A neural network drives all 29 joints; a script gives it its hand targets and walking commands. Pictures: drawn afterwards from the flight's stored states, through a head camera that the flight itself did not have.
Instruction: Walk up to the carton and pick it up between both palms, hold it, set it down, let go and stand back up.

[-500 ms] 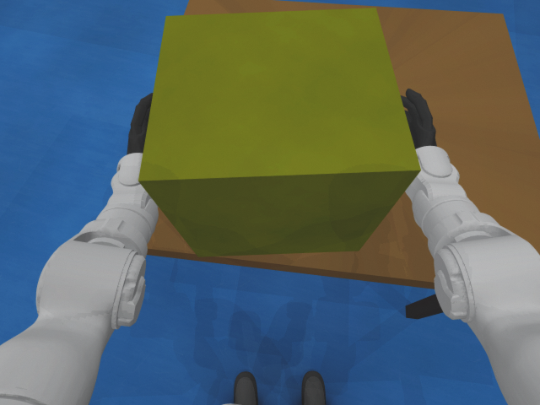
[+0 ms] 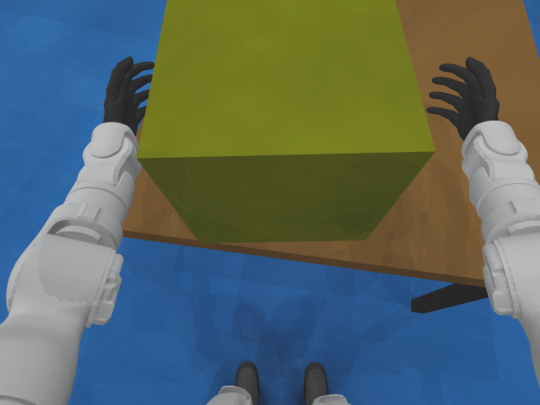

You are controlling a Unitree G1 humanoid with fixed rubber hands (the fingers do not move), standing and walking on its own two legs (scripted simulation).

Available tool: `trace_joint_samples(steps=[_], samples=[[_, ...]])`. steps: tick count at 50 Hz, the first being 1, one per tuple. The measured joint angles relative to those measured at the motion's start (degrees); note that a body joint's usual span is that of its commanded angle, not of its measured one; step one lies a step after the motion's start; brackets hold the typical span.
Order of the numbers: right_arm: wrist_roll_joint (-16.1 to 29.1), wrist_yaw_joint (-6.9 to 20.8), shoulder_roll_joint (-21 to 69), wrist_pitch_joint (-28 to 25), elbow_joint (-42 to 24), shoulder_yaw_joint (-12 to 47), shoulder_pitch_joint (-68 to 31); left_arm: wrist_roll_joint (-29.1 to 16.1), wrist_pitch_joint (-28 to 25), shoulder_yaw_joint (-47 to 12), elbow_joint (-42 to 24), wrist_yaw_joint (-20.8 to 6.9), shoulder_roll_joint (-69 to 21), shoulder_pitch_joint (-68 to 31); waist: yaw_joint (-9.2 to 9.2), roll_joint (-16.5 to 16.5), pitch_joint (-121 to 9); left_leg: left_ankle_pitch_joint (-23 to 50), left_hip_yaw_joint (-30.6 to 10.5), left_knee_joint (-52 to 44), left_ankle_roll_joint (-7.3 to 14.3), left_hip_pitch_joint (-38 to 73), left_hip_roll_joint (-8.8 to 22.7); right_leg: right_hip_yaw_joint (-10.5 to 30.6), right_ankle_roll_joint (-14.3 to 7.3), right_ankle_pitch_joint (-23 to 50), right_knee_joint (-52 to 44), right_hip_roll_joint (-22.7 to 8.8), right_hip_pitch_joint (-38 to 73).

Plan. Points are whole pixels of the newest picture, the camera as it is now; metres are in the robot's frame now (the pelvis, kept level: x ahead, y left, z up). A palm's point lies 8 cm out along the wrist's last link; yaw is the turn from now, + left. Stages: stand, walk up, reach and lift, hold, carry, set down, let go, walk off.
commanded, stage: set down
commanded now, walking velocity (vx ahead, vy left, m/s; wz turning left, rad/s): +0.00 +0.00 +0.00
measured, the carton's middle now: (281, 132) +0.50 +0.02 +0.03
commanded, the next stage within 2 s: none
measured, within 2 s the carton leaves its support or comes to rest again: neither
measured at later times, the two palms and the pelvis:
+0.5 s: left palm (68, 63) +0.48 +0.26 +0.18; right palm (533, 57) +0.50 -0.25 +0.18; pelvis +0.01 -0.01 +0.02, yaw +1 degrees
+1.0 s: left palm (56, 66) +0.46 +0.26 +0.19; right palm (538, 67) +0.48 -0.24 +0.18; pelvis +0.01 -0.01 +0.03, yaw +2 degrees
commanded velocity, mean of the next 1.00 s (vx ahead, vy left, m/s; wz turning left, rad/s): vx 0.00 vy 0.00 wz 0.00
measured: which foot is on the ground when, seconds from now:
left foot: down 0.00-1.00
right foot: down 0.00-1.00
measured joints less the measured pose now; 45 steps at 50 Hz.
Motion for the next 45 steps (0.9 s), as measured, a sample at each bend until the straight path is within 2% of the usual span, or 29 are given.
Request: trace_joint_samples(steps=[9,17,23,36,45], samples=[[0.47,-0.80,0.06,5.80,0.51,1.19,-1.87,1.66,6.82,1.04,-1.26,-0.31,1.14,-1.66,-0.71,-0.27,0.88,-0.34,-1.00,-2.32,-0.58,8.59,0.09,-0.87,-0.54,-0.34,-2.96,0.30,9.19],[3.29,-0.90,-0.13,9.08,2.94,4.42,-4.50,1.06,8.48,0.79,2.88,-0.86,2.51,-4.21,-1.60,-0.70,2.75,-0.94,-1.24,-3.29,-0.90,15.22,0.16,-1.03,-0.80,-1.11,-3.76,0.46,15.79],[4.49,-1.09,-0.19,11.21,2.24,5.30,-4.68,0.38,9.89,0.71,2.42,-0.84,3.28,-4.00,-1.88,-0.65,3.54,-0.94,-1.22,-3.76,-0.99,17.59,0.20,-0.98,-0.85,-0.99,-4.42,0.53,18.23],[2.51,-1.66,-0.45,15.99,-0.59,3.65,-5.02,-0.18,14.11,1.24,0.68,-0.27,4.26,-5.59,-1.84,0.05,4.82,-0.01,-1.07,-4.99,-0.81,20.01,0.14,-0.80,-0.76,0.33,-6.26,0.55,20.90],[1.44,-1.92,-0.02,16.89,-1.40,2.61,-4.02,1.04,15.12,2.02,0.23,-0.58,4.21,-4.72,-2.28,0.10,5.87,0.16,-1.37,-5.61,-0.82,22.40,-0.06,-1.07,-0.78,0.35,-6.85,0.41,23.41]])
